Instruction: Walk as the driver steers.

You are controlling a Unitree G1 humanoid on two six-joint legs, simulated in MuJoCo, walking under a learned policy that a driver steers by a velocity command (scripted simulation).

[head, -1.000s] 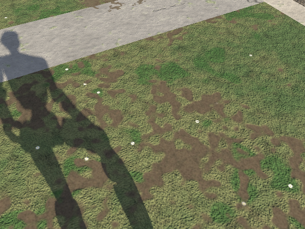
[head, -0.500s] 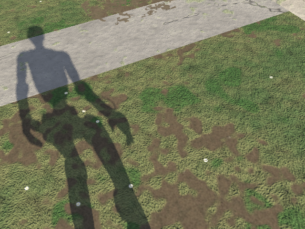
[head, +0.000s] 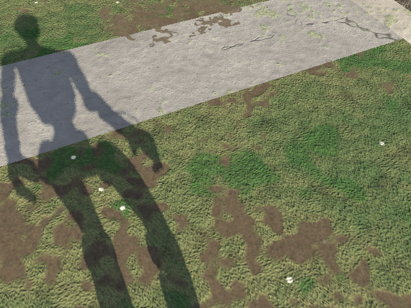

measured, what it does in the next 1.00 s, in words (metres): walks ahead: right foot, then left foot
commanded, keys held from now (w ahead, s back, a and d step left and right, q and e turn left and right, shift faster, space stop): w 0.70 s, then e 0.30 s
